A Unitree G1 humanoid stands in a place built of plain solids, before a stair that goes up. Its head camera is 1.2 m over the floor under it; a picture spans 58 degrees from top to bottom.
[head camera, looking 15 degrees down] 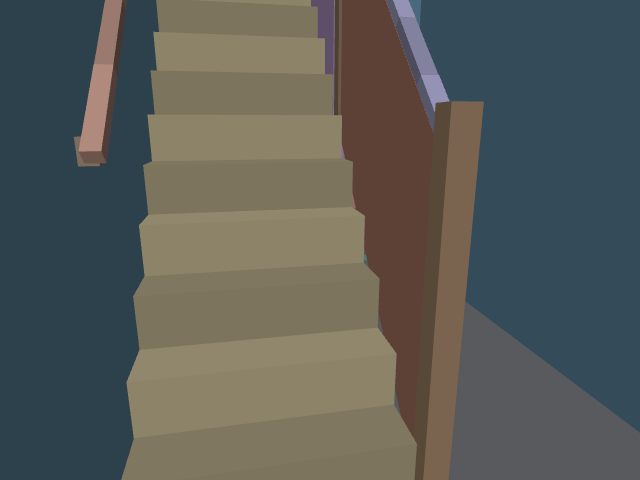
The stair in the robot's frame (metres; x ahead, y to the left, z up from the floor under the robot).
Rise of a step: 0.21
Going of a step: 0.21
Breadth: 0.90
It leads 11 degrees to the left of straight ahead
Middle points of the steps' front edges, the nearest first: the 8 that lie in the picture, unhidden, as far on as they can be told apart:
1.09 0.13 0.21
1.29 0.17 0.41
1.49 0.21 0.62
1.70 0.25 0.83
1.90 0.29 1.04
2.10 0.33 1.24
2.31 0.37 1.45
2.51 0.41 1.66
